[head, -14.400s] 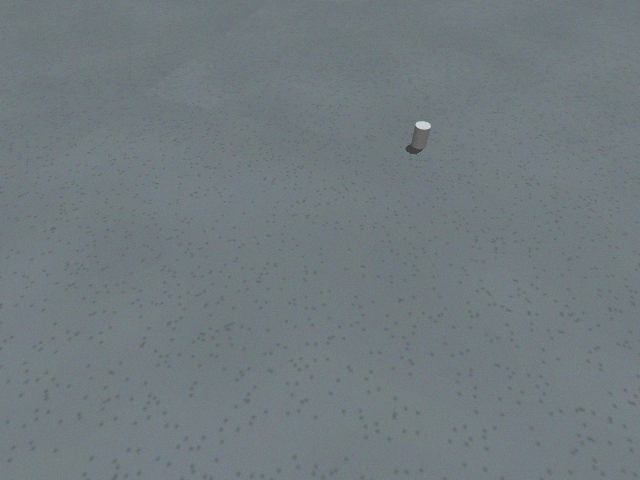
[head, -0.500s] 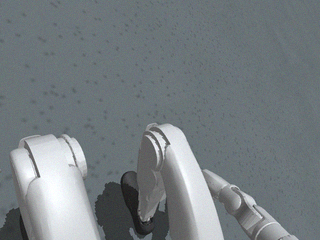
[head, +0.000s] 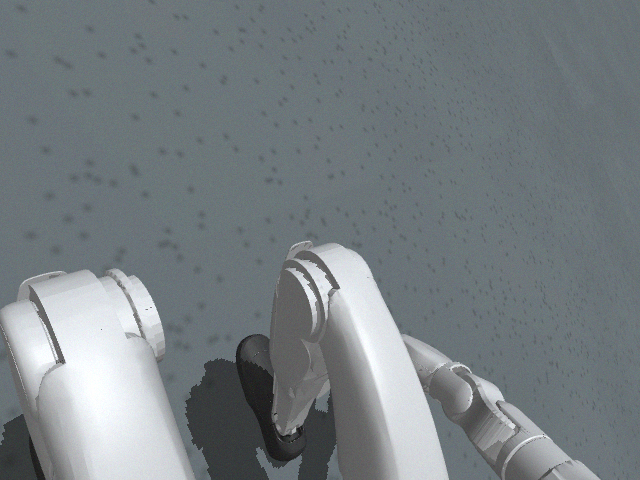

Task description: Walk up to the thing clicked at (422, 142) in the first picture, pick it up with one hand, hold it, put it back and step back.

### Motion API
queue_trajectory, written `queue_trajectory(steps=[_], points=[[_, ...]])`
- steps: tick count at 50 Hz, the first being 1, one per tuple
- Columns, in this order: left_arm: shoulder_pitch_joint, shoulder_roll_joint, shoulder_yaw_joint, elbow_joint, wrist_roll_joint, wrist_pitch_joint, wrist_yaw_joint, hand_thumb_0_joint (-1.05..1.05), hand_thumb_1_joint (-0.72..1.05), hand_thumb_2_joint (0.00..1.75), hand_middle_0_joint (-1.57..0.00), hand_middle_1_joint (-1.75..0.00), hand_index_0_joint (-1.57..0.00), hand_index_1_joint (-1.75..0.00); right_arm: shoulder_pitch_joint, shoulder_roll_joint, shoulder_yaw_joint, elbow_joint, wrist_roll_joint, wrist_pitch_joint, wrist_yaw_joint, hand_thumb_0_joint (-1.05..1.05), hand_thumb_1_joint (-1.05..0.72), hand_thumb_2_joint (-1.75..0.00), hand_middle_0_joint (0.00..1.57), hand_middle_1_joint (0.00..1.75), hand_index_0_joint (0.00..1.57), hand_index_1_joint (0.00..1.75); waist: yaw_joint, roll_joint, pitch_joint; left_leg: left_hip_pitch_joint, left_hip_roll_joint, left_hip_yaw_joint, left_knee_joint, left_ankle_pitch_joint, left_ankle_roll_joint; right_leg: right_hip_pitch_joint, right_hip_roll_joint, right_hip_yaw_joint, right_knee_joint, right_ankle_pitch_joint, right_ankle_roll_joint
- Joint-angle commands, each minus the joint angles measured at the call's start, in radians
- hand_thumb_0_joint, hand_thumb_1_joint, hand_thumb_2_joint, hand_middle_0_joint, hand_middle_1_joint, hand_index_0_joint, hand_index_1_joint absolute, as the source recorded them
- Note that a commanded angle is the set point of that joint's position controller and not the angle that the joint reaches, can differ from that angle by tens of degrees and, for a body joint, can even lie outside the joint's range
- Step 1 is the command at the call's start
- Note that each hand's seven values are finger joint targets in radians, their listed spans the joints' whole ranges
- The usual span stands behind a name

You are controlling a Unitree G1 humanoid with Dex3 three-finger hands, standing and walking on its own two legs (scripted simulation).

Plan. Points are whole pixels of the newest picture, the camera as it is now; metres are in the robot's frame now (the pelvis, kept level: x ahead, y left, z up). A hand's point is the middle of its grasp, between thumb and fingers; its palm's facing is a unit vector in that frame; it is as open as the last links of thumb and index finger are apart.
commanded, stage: close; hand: left
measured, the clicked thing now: out of the picture +0.38 +0.33 -0.21
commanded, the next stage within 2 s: settle in 0.26 s
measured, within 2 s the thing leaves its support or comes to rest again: leaves its support in 0.60 s
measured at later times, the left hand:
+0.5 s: hand out of the picture +0.38 +0.32 -0.18, palm faces +0.45 -0.89 +0.01, open 10.8 cm
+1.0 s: hand out of the picture +0.36 +0.33 -0.08, palm faces +0.45 -0.89 -0.01, open 10.9 cm
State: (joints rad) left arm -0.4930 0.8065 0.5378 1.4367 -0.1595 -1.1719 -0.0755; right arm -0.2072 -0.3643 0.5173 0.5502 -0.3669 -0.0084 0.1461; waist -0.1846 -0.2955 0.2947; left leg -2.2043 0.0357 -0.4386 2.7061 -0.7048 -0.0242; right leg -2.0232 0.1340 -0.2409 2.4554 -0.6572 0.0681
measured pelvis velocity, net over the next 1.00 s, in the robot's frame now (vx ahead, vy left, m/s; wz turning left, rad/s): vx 0.00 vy -0.01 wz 0.04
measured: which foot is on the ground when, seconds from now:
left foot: down 0.00-1.00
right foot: down 0.00-1.00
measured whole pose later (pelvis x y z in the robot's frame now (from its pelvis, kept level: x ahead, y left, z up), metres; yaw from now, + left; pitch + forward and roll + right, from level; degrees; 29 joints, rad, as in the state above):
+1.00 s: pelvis +0.00 -0.01 +0.02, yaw +2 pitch +16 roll -15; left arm -0.41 0.61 0.45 0.95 -0.15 -0.87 -0.05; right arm -0.08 -0.33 0.31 0.58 -0.24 0.04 0.15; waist -0.12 -0.17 0.12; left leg -2.24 0.04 -0.35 2.59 -0.68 -0.02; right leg -2.07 0.09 -0.19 2.40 -0.67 0.05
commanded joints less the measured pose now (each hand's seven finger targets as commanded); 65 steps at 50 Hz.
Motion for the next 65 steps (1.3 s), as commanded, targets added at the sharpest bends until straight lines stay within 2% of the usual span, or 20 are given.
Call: queue_trajectory(steps=[1, 6, 14, 16, 19, 21, 26, 31, 33, 38, 45, 47, 49, 53, 54, 56, 57, 61, 62, 65], points=[[-0.179, 0.13, -0.018, -0.136, -0.001, -0.058, -0.006, 0.0, 0.36, 0.69, -0.62, -0.6, -0.61, -0.61, -0.007, -0.356, -0.125, -0.025, -0.004, 0.008, -0.026, 0.0, -0.86, -0.89, 0.2, 0.3, 0.2, 0.3, -0.12, 0.524, -0.482, 0.337, 0.058, 0.131, -0.344, 0.036, -0.005, 0.169, 0.019, -0.135, -0.173, 0.134, -0.07], [-0.195, 0.13, -0.019, -0.133, -0.001, -0.054, 0.011, 0.0, 0.38, 0.83, -0.75, -0.77, -0.74, -0.78, 0.006, -0.357, -0.126, -0.019, -0.001, 0.009, -0.028, 0.0, -0.86, -0.89, 0.2, 0.3, 0.2, 0.3, -0.124, 0.515, -0.494, 0.348, 0.06, 0.128, -0.342, 0.05, -0.003, 0.177, 0.02, -0.137, -0.179, 0.15, -0.071], [-0.247, 0.134, -0.052, -0.135, 0.033, -0.051, 0.029, 0.0, 0.35, 0.97, -0.89, -0.94, -0.89, -0.95, 0.018, -0.361, -0.125, -0.012, -0.004, 0.022, -0.025, 0.0, -0.86, -0.89, 0.2, 0.3, 0.2, 0.3, -0.142, 0.56, -0.483, 0.383, 0.066, 0.106, -0.367, 0.072, -0.015, 0.157, 0.014, -0.142, -0.161, 0.165, -0.073], [-0.241, 0.136, -0.038, -0.126, 0.032, -0.049, 0.038, 0.0, 0.33, 1.0, -0.93, -0.99, -0.93, -1.0, 0.015, -0.365, -0.127, -0.018, -0.002, 0.026, -0.022, 0.0, -0.87, -0.89, 0.2, 0.3, 0.2, 0.3, -0.142, 0.541, -0.472, 0.374, 0.066, 0.099, -0.373, 0.064, -0.016, 0.153, 0.011, -0.148, -0.163, 0.154, -0.071], [-0.246, 0.152, -0.032, -0.152, 0.034, -0.048, 0.046, 0.0, 0.31, 1.09, -0.98, -1.07, -0.96, -1.1, 0.008, -0.362, -0.128, -0.023, -0.004, 0.028, -0.021, 0.0, -0.89, -0.9, 0.2, 0.3, 0.2, 0.3, -0.125, 0.572, -0.471, 0.373, 0.065, 0.107, -0.377, 0.038, -0.015, 0.144, 0.011, -0.139, -0.164, 0.136, -0.074], [-0.224, 0.136, -0.031, -0.167, 0.035, -0.044, 0.048, 0.0, 0.31, 1.14, -1.02, -1.13, -1.01, -1.16, 0.017, -0.362, -0.133, -0.02, -0.004, 0.032, -0.02, 0.0, -0.89, -0.9, 0.2, 0.3, 0.2, 0.3, -0.119, 0.585, -0.487, 0.405, 0.068, 0.102, -0.387, 0.064, -0.021, 0.155, 0.01, -0.142, -0.161, 0.153, -0.073], [-0.21, 0.187, 0.01, -0.277, 0.046, -0.028, 0.055, 0.0, 0.3, 1.18, -1.06, -1.18, -1.05, -1.21, 0.03, -0.354, -0.144, -0.022, 0.001, 0.042, -0.02, 0.0, -0.9, -0.9, 0.2, 0.3, 0.2, 0.3, -0.094, 0.648, -0.554, 0.45, 0.068, 0.117, -0.394, 0.131, -0.026, 0.18, 0.006, -0.131, -0.154, 0.195, -0.078], [-0.192, 0.174, 0.034, -0.404, 0.035, 0.008, 0.075, 0.0, 0.27, 1.19, -1.08, -1.21, -1.07, -1.24, 0.052, -0.344, -0.174, -0.021, 0.015, 0.048, -0.017, 0.0, -0.9, -0.9, 0.2, 0.3, 0.2, 0.3, -0.07, 0.681, -0.595, 0.447, 0.063, 0.141, -0.4, 0.144, -0.023, 0.193, 0.002, -0.112, -0.163, 0.21, -0.083], [-0.196, 0.163, 0.02, -0.464, 0.042, 0.029, 0.07, 0.0, 0.26, 1.2, -1.1, -1.23, -1.09, -1.25, 0.066, -0.336, -0.19, -0.014, 0.019, 0.052, -0.018, 0.0, -0.9, -0.9, 0.2, 0.3, 0.2, 0.3, -0.071, 0.694, -0.631, 0.466, 0.064, 0.155, -0.405, 0.159, -0.023, 0.206, 0.0, -0.101, -0.174, 0.222, -0.084], [-0.163, 0.087, -0.036, -0.544, 0.039, 0.106, 0.048, 0.0, 0.24, 1.2, -1.15, -1.27, -1.14, -1.29, 0.089, -0.322, -0.239, -0.019, 0.052, 0.055, -0.018, 0.0, -0.9, -0.9, 0.2, 0.3, 0.2, 0.3, -0.064, 0.675, -0.657, 0.428, 0.054, 0.171, -0.424, 0.117, -0.014, 0.168, -0.007, -0.087, -0.192, 0.197, -0.088], [-0.129, -0.042, -0.085, -0.649, -0.01, 0.202, 0.025, 0.0, 0.23, 1.22, -1.18, -1.3, -1.18, -1.32, 0.118, -0.296, -0.31, -0.021, 0.111, 0.043, -0.014, 0.0, -0.89, -0.9, 0.2, 0.3, 0.2, 0.3, -0.009, 0.612, -0.679, 0.373, 0.04, 0.187, -0.47, 0.023, 0.0, 0.105, -0.017, -0.068, -0.212, 0.122, -0.09], [-0.138, -0.021, -0.068, -0.711, -0.01, 0.224, 0.021, 0.0, 0.22, 1.23, -1.2, -1.32, -1.2, -1.34, 0.131, -0.281, -0.33, -0.022, 0.128, 0.043, -0.018, 0.0, -0.89, -0.9, 0.2, 0.3, 0.2, 0.3, 0.019, 0.625, -0.708, 0.376, 0.037, 0.2, -0.485, -0.002, 0.004, 0.096, -0.02, -0.053, -0.221, 0.101, -0.093], [-0.147, -0.052, -0.089, -0.756, -0.009, 0.247, 0.013, 0.0, 0.23, 1.23, -1.2, -1.33, -1.2, -1.34, 0.149, -0.272, -0.353, -0.018, 0.144, 0.045, -0.021, 0.0, -0.89, -0.9, 0.2, 0.3, 0.2, 0.3, 0.017, 0.614, -0.729, 0.371, 0.033, 0.215, -0.497, -0.007, 0.008, 0.101, -0.024, -0.039, -0.235, 0.095, -0.094], [-0.132, -0.062, -0.072, -0.789, -0.013, 0.297, 0.008, 0.0, 0.22, 1.23, -1.19, -1.31, -1.18, -1.33, 0.172, -0.244, -0.384, -0.008, 0.175, 0.05, -0.031, 0.0, -0.88, -0.9, 0.2, 0.3, 0.2, 0.3, 0.047, 0.592, -0.75, 0.362, 0.027, 0.237, -0.523, -0.037, 0.017, 0.085, -0.028, -0.015, -0.262, 0.065, -0.1], [-0.184, -0.062, -0.087, -0.849, -0.014, 0.301, 0.005, 0.0, 0.2, 1.22, -1.19, -1.31, -1.18, -1.33, 0.172, -0.242, -0.398, -0.009, 0.181, 0.049, -0.034, 0.0, -0.88, -0.9, 0.2, 0.3, 0.2, 0.3, 0.047, 0.605, -0.766, 0.365, 0.026, 0.243, -0.528, -0.044, 0.017, 0.073, -0.03, -0.008, -0.262, 0.056, -0.103], [-0.101, -0.078, -0.066, -0.786, -0.02, 0.328, 0.003, 0.0, 0.19, 1.23, -1.18, -1.31, -1.18, -1.33, 0.177, -0.215, -0.396, -0.014, 0.197, 0.052, -0.038, 0.0, -0.89, -0.9, 0.2, 0.3, 0.2, 0.3, 0.073, 0.575, -0.784, 0.359, 0.02, 0.257, -0.535, -0.035, 0.023, 0.093, -0.033, 0.003, -0.278, 0.052, -0.103], [-0.187, -0.062, -0.062, -0.897, -0.028, 0.324, -0.001, 0.0, 0.18, 1.23, -1.2, -1.32, -1.19, -1.34, 0.19, -0.223, -0.422, -0.009, 0.2, 0.052, -0.043, 0.0, -0.89, -0.9, 0.2, 0.3, 0.2, 0.3, 0.072, 0.573, -0.812, 0.359, 0.018, 0.268, -0.529, -0.03, 0.025, 0.092, -0.033, 0.011, -0.287, 0.055, -0.104], [-0.167, -0.107, -0.086, -0.898, -0.036, 0.356, -0.034, 0.0, 0.16, 1.22, -1.18, -1.31, -1.18, -1.33, 0.232, -0.205, -0.447, 0.017, 0.219, 0.054, -0.05, 0.0, -0.89, -0.9, 0.2, 0.3, 0.2, 0.3, 0.075, 0.576, -0.87, 0.396, 0.015, 0.286, -0.535, 0.06, 0.023, 0.119, -0.04, 0.03, -0.284, 0.118, -0.106], [-0.065, -0.106, -0.064, -0.796, -0.03, 0.375, -0.042, 0.0, 0.15, 1.21, -1.19, -1.31, -1.18, -1.33, 0.24, -0.191, -0.443, 0.023, 0.225, 0.059, -0.053, 0.0, -0.89, -0.9, 0.2, 0.3, 0.2, 0.3, 0.091, 0.544, -0.865, 0.398, 0.016, 0.29, -0.535, 0.073, 0.025, 0.121, -0.041, 0.037, -0.288, 0.118, -0.107], [-0.131, -0.11, -0.063, -0.888, -0.05, 0.384, -0.07, 0.0, 0.12, 1.22, -1.17, -1.31, -1.17, -1.33, 0.241, -0.18, -0.462, 0.014, 0.239, 0.063, -0.06, 0.0, -0.88, -0.9, 0.2, 0.3, 0.2, 0.3, 0.098, 0.544, -0.913, 0.4, 0.011, 0.3, -0.545, 0.074, 0.028, 0.129, -0.047, 0.048, -0.3, 0.112, -0.108]])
